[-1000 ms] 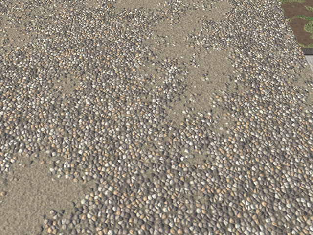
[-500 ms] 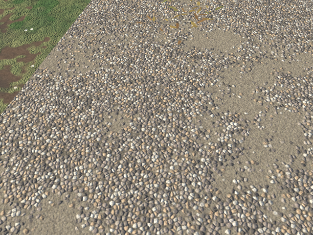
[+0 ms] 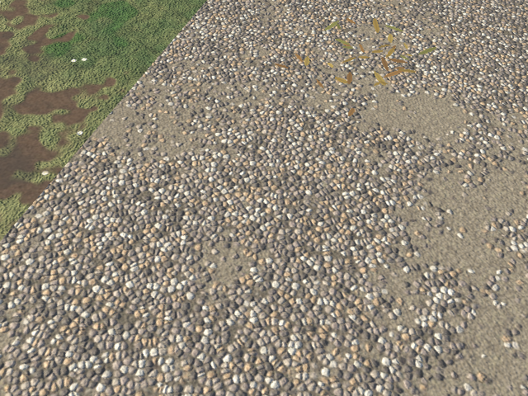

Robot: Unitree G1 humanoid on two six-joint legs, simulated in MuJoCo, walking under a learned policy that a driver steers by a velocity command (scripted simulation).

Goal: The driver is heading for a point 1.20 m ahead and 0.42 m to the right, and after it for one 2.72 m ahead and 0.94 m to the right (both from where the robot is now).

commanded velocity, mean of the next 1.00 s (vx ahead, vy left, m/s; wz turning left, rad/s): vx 0.50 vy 0.00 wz -0.06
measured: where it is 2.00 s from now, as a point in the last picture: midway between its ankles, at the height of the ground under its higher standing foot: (335, 214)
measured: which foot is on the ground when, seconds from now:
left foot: down 0.00-0.40, up 0.42-0.92, down 0.94-1.00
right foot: up 0.00-0.38, down 0.40-0.94, up 0.96-1.00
